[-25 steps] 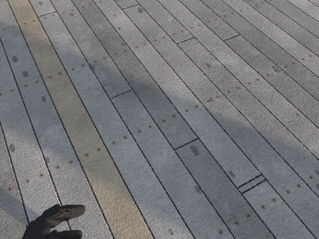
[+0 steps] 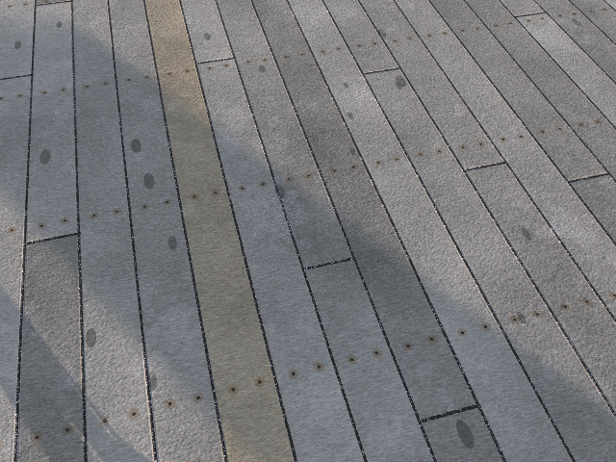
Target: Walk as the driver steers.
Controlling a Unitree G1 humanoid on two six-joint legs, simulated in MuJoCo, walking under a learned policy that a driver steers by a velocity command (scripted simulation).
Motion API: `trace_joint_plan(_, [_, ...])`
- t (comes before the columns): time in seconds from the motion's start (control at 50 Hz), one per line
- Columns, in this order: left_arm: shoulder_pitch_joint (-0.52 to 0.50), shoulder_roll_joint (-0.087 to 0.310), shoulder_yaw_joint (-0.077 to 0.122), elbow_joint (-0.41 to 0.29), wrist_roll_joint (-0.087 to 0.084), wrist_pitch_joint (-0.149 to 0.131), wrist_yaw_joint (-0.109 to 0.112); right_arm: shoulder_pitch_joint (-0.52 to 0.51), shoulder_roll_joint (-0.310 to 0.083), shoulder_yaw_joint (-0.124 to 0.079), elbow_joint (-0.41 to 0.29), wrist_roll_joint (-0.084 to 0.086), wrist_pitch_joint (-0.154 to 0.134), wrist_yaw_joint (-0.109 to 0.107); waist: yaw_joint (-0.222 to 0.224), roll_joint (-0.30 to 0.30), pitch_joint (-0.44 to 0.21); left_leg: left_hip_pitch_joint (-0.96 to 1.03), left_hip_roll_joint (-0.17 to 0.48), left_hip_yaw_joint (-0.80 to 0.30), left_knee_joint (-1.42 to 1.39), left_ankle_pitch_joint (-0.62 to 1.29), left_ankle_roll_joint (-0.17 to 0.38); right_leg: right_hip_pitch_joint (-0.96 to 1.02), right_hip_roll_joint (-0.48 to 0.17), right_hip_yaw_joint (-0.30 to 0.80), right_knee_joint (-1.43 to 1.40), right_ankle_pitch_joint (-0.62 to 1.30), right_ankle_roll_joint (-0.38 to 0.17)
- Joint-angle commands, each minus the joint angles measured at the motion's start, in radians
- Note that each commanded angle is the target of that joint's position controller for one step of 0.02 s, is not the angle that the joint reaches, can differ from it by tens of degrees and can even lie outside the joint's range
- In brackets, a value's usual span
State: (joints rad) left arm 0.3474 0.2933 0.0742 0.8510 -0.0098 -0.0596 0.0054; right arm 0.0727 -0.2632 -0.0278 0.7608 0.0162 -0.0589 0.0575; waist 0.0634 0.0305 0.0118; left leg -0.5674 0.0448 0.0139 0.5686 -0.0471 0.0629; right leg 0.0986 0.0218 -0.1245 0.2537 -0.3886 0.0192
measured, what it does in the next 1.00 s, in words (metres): walks ahead, turning left: left foot, then right foot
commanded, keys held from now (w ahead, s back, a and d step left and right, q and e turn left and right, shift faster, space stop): w+q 0.94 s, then w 0.06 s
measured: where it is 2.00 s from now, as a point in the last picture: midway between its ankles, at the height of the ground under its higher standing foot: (192, 230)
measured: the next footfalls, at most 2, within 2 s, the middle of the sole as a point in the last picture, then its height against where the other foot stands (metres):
left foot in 0.02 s outside the picture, level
right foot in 0.52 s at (358, 453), level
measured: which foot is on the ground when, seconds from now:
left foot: up 0.00-0.00, down 0.02-0.54, up 0.56-1.00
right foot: down 0.00-0.04, up 0.06-0.50, down 0.52-1.00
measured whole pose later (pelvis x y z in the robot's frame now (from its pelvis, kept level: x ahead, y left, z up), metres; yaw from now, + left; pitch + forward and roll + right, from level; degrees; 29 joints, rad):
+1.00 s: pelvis +0.52 +0.11 +0.00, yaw +35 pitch +2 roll -2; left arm 0.33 0.31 0.07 0.86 -0.02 -0.07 0.00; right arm 0.08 -0.27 -0.05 0.60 0.02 -0.02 0.05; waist 0.10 0.03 0.05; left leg -0.61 0.07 0.01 0.64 -0.07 0.05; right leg 0.10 -0.01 -0.23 0.25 -0.37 0.03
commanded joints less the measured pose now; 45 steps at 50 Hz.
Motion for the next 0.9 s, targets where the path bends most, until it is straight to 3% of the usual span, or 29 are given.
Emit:
trace_joint_plan(0.02, [-0.036,0.167,0.037,-0.058,0.002,0.014,0.023,0.179,-0.182,-0.078,-0.022,0.0,-0.008,-0.004,-0.149,-0.084,-0.124,0.321,-0.099,0.069,-0.028,-0.05,0.071,-0.071,-0.222,-0.017,0.372,0.976,-0.094])
trace_joint_plan(0.04, [-0.01,0.13,0.017,-0.088,0.026,0.011,0.033,0.337,-0.277,-0.109,-0.001,0.002,-0.002,-0.019,-0.195,0.059,-0.238,0.625,0.073,-0.206,-0.03,-0.011,0.147,-0.322,-0.168,-0.036,0.709,0.668,-0.047])
trace_joint_plan(0.06, [0.066,0.014,-0.022,-0.119,0.032,-0.019,0.013,0.321,-0.322,-0.113,-0.015,0.016,-0.004,-0.017,-0.114,0.293,-0.345,0.928,0.286,-0.781,-0.205,-0.248,0.351,-0.747,0.06,0.068,1.053,-0.122,0.023])
trace_joint_plan(0.08, [0.005,0.114,-0.003,-0.112,0.002,-0.056,-0.005,0.327,-0.237,-0.088,-0.025,0.012,-0.007,-0.015,-0.167,0.156,-0.364,0.949,0.276,-0.809,-0.277,-0.36,0.308,-0.851,0.0,0.248,1.118,-0.146,-0.011])
trace_joint_plan(0.1, [-0.089,0.14,0.002,-0.142,-0.029,-0.076,-0.014,0.295,-0.196,-0.078,-0.032,0.002,-0.01,-0.02,-0.172,0.106,-0.236,0.845,0.243,-0.659,-0.276,-0.315,0.264,-0.897,-0.04,0.231,1.104,-0.075,-0.034])
trace_joint_plan(0.12, [-0.146,0.123,-0.002,-0.15,-0.015,-0.083,-0.008,0.239,-0.181,-0.072,-0.041,-0.003,-0.013,-0.02,-0.141,-0.025,-0.129,0.686,0.197,-0.539,-0.288,-0.2,0.223,-0.87,-0.085,0.216,1.015,-0.001,-0.045])
trace_joint_plan(0.14, [-0.166,0.132,0.006,-0.154,0.016,-0.083,0.002,0.21,-0.158,-0.066,-0.051,-0.007,-0.017,-0.022,-0.116,-0.016,-0.09,0.569,0.169,-0.452,-0.277,0.027,0.21,-0.802,-0.111,0.214,0.927,0.033,-0.042])
trace_joint_plan(0.16, [-0.133,0.123,0.009,-0.16,0.02,-0.073,0.002,0.173,-0.156,-0.062,-0.068,-0.017,-0.015,-0.027,-0.069,0.02,-0.093,0.509,0.156,-0.44,-0.301,0.045,0.224,-0.752,-0.124,0.223,0.892,0.06,-0.028])
trace_joint_plan(0.18, [-0.137,0.12,0.011,-0.152,0.027,-0.059,0.005,0.156,-0.127,-0.057,-0.078,-0.013,-0.013,-0.028,-0.064,-0.01,-0.076,0.464,0.118,-0.409,-0.337,0.032,0.206,-0.72,-0.13,0.22,0.857,0.09,-0.026])
trace_joint_plan(0.2, [-0.114,0.101,0.008,-0.157,0.022,-0.048,0.005,0.153,-0.162,-0.065,-0.083,-0.017,-0.015,-0.035,-0.044,0.04,-0.079,0.422,0.134,-0.404,-0.346,0.066,0.233,-0.709,-0.124,0.212,0.828,0.096,-0.008])
trace_joint_plan(0.24, [-0.152,0.095,0.005,-0.171,0.026,-0.035,0.008,0.176,-0.169,-0.07,-0.082,-0.003,-0.017,-0.046,-0.055,0.016,-0.038,0.374,0.114,-0.347,-0.361,0.123,0.236,-0.728,-0.12,0.199,0.718,0.148,0.029])
trace_joint_plan(0.3, [-0.264,0.059,-0.005,-0.197,0.028,-0.037,0.007,0.222,-0.186,-0.076,-0.07,0.0,-0.009,-0.065,-0.094,0.004,-0.021,0.351,0.064,-0.296,-0.364,0.05,0.184,-0.715,-0.086,0.196,0.511,0.361,0.048])
trace_joint_plan(0.34, [-0.331,0.043,-0.014,-0.217,0.018,-0.045,-0.003,0.243,-0.195,-0.08,-0.063,0.005,-0.003,-0.07,-0.118,0.058,-0.002,0.317,0.046,-0.279,-0.342,0.039,0.163,-0.652,-0.058,0.185,0.371,0.45,0.051])
trace_joint_plan(0.42, [-0.417,0.073,-0.006,-0.243,0.007,-0.062,-0.022,0.317,-0.176,-0.078,-0.041,0.014,0.013,-0.077,-0.15,0.043,-0.003,0.398,0.064,-0.358,-0.277,-0.015,0.14,-0.61,-0.015,0.199,0.252,0.448,0.035])
trace_joint_plan(0.48, [-0.359,0.112,0.01,-0.235,0.0,-0.076,-0.026,0.291,-0.185,-0.085,-0.049,0.008,0.022,-0.082,-0.101,0.094,-0.014,0.449,0.099,-0.447,-0.19,0.0,0.119,-0.523,-0.019,0.215,0.213,0.342,-0.004])
trace_joint_plan(0.5, [-0.281,0.125,0.021,-0.213,0.002,-0.079,-0.022,0.272,-0.169,-0.08,-0.059,0.007,0.025,-0.08,-0.057,0.092,-0.044,0.438,0.07,-0.437,-0.128,0.039,0.1,-0.414,-0.016,0.194,0.167,0.337,-0.029])
trace_joint_plan(0.52, [-0.167,0.158,0.035,-0.194,0.015,-0.084,-0.015,0.262,-0.128,-0.065,-0.071,0.001,0.022,-0.076,-0.001,0.066,-0.139,0.381,0.02,-0.394,0.03,0.046,0.07,-0.209,-0.084,0.238,0.176,0.331,-0.074])
trace_joint_plan(0.54, [-0.015,0.215,0.048,-0.179,0.022,-0.079,-0.006,0.289,-0.068,-0.043,-0.091,-0.021,0.019,-0.075,0.041,-0.078,-0.287,0.237,-0.067,-0.283,0.317,-0.204,0.029,0.059,-0.264,0.429,0.189,0.269,-0.131])
trace_joint_plan(0.56, [0.032,0.265,0.061,-0.141,0.022,-0.064,-0.014,0.415,-0.051,-0.034,-0.122,0.02,0.011,-0.074,-0.03,-0.429,-0.348,-0.116,-0.151,-0.191,0.601,-0.56,-0.018,0.276,-0.454,0.903,0.085,0.006,-0.287])
trace_joint_plan(0.58, [-0.024,0.159,0.038,-0.169,0.005,-0.061,-0.017,0.396,-0.16,-0.054,-0.087,0.028,0.011,-0.078,-0.009,-0.255,-0.235,-0.21,-0.066,-0.218,0.706,-0.508,-0.034,0.189,-0.435,0.893,0.039,-0.159,-0.259])
trace_joint_plan(0.6, [-0.059,0.106,0.023,-0.177,0.006,-0.054,-0.013,0.289,-0.197,-0.066,-0.099,0.019,0.017,-0.075,0.014,-0.157,-0.125,-0.221,-0.034,-0.189,0.723,-0.413,-0.041,0.076,-0.386,0.711,0.037,-0.1,-0.212])
trace_joint_plan(0.62, [-0.102,0.095,0.015,-0.177,0.015,-0.049,-0.014,0.245,-0.179,-0.066,-0.107,0.01,0.021,-0.075,-0.005,-0.087,-0.06,-0.186,-0.003,-0.165,0.699,-0.346,-0.05,-0.04,-0.341,0.588,0.015,0.042,-0.193])
trace_joint_plan(0.64, [-0.127,0.076,0.009,-0.167,0.019,-0.047,-0.012,0.213,-0.167,-0.07,-0.12,-0.001,0.022,-0.072,-0.019,-0.083,-0.018,-0.171,0.024,-0.163,0.651,-0.302,-0.053,-0.112,-0.307,0.505,-0.007,0.134,-0.188])
trace_joint_plan(0.68, [-0.133,0.075,0.008,-0.149,0.023,-0.053,-0.012,0.228,-0.124,-0.066,-0.129,0.012,0.029,-0.06,-0.047,-0.144,-0.01,-0.111,0.056,-0.139,0.605,-0.265,-0.059,-0.185,-0.272,0.387,-0.047,0.241,-0.187])
trace_joint_plan(0.76, [-0.129,0.111,0.022,-0.117,0.014,-0.06,-0.01,0.166,-0.091,-0.057,-0.166,0.007,0.041,-0.055,-0.046,-0.105,0.02,-0.172,0.077,-0.123,0.486,-0.172,-0.081,-0.189,-0.283,0.252,-0.102,0.373,-0.219])
trace_joint_plan(0.8, [-0.125,0.126,0.026,-0.106,0.018,-0.055,-0.007,0.145,-0.088,-0.055,-0.17,0.007,0.038,-0.049,-0.038,-0.077,0.008,-0.172,0.074,-0.113,0.406,-0.063,-0.079,-0.16,-0.271,0.178,-0.11,0.421,-0.208])
trace_joint_plan(0.84, [-0.126,0.142,0.027,-0.095,0.013,-0.049,-0.006,0.091,-0.069,-0.045,-0.185,0.008,0.029,-0.035,-0.021,-0.107,0.032,-0.137,0.073,-0.077,0.277,0.028,-0.074,-0.167,-0.258,0.096,-0.103,0.488,-0.192])
trace_joint_plan(0.9, [-0.066,0.16,0.031,-0.066,0.005,-0.035,-0.002,-0.022,-0.06,-0.039,-0.219,0.008,0.021,-0.017,0.024,-0.075,0.056,-0.116,0.05,-0.02,0.149,0.081,-0.053,-0.115,-0.262,0.032,-0.092,0.501,-0.17])
Keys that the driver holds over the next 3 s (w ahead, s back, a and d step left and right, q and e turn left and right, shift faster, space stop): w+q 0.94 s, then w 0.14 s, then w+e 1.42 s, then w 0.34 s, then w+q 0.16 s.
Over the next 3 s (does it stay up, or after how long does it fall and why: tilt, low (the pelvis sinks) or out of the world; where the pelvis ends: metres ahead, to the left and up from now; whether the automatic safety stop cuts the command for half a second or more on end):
stays up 1.55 0.36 0.02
